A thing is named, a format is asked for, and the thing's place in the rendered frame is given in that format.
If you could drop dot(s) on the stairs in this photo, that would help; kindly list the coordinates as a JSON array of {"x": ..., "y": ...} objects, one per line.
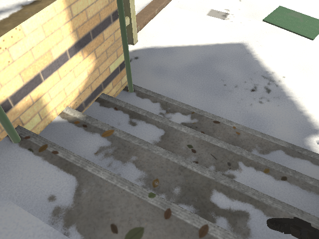
[{"x": 229, "y": 174}]

